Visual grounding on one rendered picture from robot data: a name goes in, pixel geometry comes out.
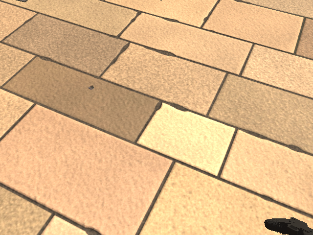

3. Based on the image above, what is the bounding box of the right robot hand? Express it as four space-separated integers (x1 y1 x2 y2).
264 217 313 235

